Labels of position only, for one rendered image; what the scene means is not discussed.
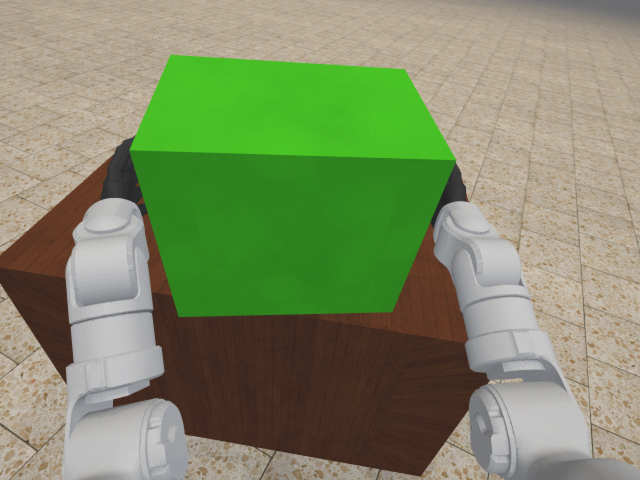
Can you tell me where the left robot upper arm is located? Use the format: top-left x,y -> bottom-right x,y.
64,398 -> 189,480

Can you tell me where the robot right forearm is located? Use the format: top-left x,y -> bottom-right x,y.
433,201 -> 591,454

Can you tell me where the carton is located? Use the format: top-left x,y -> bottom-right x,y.
129,55 -> 456,317

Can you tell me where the right robot upper arm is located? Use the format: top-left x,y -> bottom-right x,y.
469,381 -> 640,480

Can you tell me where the pedestal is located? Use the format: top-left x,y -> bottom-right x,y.
0,135 -> 490,477

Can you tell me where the robot left hand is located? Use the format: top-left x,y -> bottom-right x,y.
100,136 -> 148,216

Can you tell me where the robot left forearm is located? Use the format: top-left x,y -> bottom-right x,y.
62,198 -> 165,480

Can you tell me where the robot right hand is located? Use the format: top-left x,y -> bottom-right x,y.
431,162 -> 467,228

